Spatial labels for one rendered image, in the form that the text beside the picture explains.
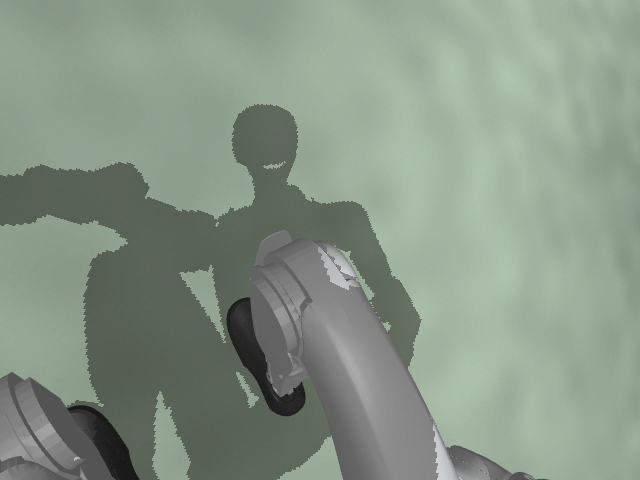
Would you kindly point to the left robot foot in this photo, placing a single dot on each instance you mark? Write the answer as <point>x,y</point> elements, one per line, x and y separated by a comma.
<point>106,439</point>

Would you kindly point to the right robot hand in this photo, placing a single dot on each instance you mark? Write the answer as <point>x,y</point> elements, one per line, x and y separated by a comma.
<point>472,466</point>

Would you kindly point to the right robot foot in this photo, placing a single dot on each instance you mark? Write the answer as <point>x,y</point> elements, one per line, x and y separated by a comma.
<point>241,331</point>

